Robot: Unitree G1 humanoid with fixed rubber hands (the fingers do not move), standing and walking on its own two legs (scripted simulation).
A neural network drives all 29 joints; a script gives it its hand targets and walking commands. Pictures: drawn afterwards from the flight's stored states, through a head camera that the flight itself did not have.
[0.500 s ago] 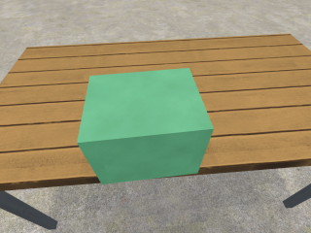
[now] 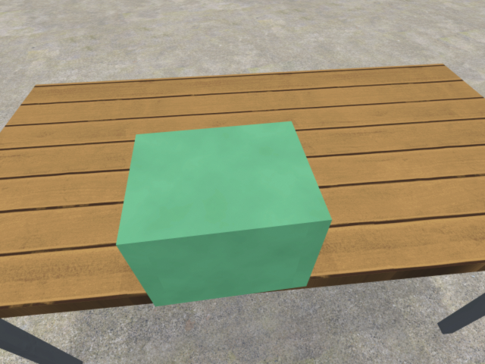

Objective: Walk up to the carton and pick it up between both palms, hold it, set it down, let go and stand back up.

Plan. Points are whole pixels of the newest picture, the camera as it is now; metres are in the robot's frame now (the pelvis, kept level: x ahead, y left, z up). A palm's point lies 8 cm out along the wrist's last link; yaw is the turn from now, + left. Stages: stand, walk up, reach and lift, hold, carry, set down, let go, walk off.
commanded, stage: stand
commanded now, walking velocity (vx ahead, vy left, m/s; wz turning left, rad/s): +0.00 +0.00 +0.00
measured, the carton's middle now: (224, 212) +0.36 +0.06 +0.05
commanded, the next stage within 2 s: walk up in 1.54 s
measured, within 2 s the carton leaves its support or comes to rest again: neither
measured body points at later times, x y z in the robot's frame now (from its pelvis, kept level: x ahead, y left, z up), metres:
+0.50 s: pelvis -0.01 +0.01 +0.01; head -0.01 +0.01 +0.46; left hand -0.03 +0.21 -0.16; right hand -0.02 -0.20 -0.16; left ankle -0.04 +0.13 -0.73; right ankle -0.04 -0.11 -0.73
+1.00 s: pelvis -0.03 +0.01 +0.01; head -0.03 +0.01 +0.46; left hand -0.07 +0.20 -0.16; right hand -0.07 -0.19 -0.16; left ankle -0.04 +0.13 -0.73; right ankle -0.04 -0.11 -0.73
